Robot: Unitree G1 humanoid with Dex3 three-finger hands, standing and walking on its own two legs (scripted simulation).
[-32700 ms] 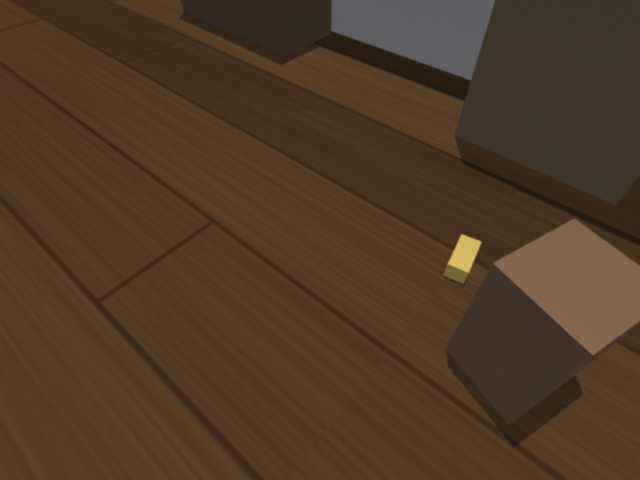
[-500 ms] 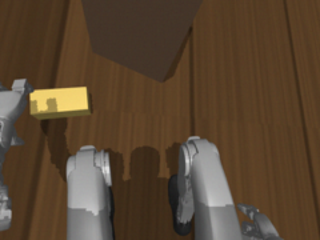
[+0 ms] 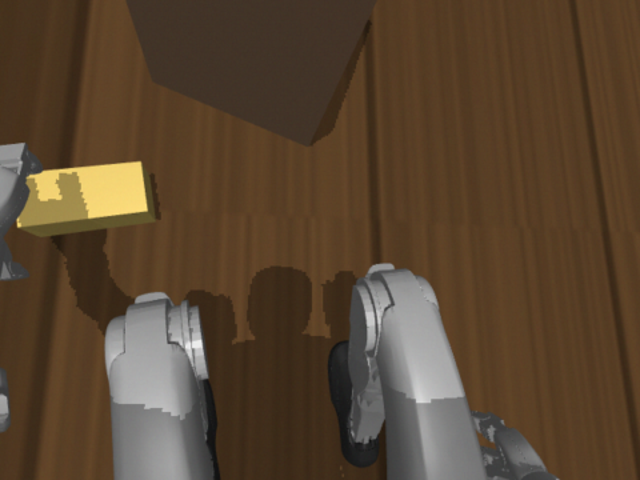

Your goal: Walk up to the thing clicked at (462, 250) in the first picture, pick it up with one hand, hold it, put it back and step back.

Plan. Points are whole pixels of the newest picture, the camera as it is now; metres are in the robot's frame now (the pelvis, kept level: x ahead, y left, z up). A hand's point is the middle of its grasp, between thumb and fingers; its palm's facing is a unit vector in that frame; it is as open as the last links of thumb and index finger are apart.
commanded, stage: rise first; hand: left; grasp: from above
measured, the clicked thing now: (90, 199) +0.49 +0.29 -0.30
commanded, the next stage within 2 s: approach in 1.72 s
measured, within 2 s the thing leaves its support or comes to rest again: neither
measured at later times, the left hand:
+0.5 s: hand (13, 219) +0.43 +0.33 -0.18, palm faces -0.44 -0.08 -0.89, open 14.1 cm
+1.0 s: hand (20, 210) +0.44 +0.33 -0.19, palm faces -0.45 -0.09 -0.89, open 14.1 cm
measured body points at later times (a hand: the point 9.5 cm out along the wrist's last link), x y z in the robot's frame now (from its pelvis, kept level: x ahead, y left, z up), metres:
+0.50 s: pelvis +0.00 +0.00 -0.01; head +0.24 +0.07 +0.37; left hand +0.45 +0.33 -0.13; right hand +0.07 -0.28 -0.12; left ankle +0.07 +0.13 -0.30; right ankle +0.10 -0.13 -0.30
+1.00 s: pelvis +0.00 +0.00 -0.02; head +0.24 +0.08 +0.35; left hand +0.46 +0.33 -0.14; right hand +0.05 -0.28 -0.12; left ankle +0.07 +0.13 -0.30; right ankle +0.10 -0.13 -0.30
